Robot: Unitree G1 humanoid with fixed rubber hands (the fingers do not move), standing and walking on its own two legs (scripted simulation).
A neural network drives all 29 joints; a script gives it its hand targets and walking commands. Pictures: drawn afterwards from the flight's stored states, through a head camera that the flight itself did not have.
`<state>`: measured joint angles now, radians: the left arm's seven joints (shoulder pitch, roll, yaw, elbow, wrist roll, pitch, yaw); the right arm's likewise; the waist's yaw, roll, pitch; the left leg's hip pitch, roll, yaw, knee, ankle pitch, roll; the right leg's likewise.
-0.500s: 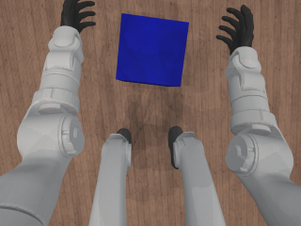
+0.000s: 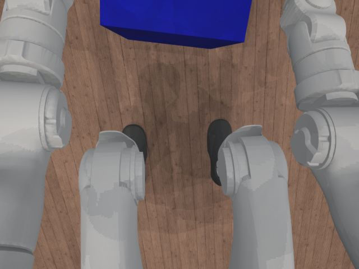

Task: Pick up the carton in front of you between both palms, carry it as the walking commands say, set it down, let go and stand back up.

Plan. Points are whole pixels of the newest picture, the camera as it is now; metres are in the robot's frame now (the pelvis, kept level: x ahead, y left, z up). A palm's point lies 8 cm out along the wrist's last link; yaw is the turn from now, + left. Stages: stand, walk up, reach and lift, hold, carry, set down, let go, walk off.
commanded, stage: reach and lift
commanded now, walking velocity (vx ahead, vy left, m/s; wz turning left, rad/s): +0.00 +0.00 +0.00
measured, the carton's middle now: out of the picture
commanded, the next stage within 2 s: none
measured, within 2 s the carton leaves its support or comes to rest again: leaves its support in 0.88 s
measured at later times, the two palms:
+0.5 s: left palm out of the picture +0.58 +0.17 -0.20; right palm out of the picture +0.54 -0.16 -0.19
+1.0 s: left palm out of the picture +0.56 +0.16 -0.17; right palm out of the picture +0.55 -0.14 -0.16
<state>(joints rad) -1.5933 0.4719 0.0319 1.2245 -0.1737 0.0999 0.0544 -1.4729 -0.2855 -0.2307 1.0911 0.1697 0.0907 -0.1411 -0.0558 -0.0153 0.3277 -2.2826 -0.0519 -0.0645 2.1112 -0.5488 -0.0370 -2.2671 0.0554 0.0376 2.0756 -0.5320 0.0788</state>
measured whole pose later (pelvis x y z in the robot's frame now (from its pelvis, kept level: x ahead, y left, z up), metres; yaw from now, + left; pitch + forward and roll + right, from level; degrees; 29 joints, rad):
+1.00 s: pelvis +0.01 +0.00 -0.02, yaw +0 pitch +39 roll -2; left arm -1.40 0.30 0.10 0.95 -0.07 0.25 0.11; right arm -1.31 -0.14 -0.33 0.83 0.09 0.23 -0.19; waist -0.04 -0.04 0.24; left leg -2.28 -0.06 -0.06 2.21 -0.61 -0.04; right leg -2.27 0.10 0.07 2.18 -0.59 0.10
